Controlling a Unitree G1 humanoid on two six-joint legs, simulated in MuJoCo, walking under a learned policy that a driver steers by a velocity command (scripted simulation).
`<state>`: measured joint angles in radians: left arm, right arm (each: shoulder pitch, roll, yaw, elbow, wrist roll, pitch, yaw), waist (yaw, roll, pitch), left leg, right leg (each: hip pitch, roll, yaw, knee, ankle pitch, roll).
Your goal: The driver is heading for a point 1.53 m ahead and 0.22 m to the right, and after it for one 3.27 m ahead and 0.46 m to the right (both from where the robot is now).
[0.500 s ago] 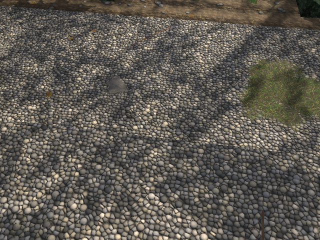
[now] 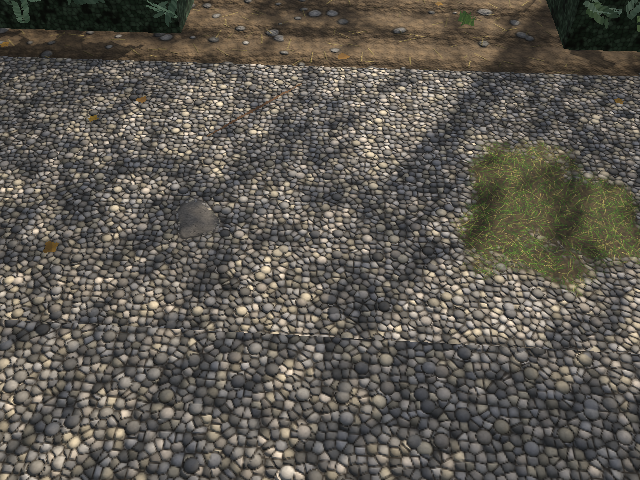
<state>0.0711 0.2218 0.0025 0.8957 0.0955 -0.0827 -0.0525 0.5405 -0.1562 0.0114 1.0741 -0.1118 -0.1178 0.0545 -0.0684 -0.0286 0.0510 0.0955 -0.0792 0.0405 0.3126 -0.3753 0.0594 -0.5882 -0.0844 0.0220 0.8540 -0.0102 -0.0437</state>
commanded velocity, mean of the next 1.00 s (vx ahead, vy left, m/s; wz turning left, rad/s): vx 0.49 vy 0.00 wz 0.00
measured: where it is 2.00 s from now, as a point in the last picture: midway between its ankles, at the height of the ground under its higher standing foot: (350, 280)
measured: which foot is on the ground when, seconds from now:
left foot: down 0.00-0.28, up 0.30-0.72, down 0.74-1.00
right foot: up 0.00-0.24, down 0.26-0.78, up 0.80-1.00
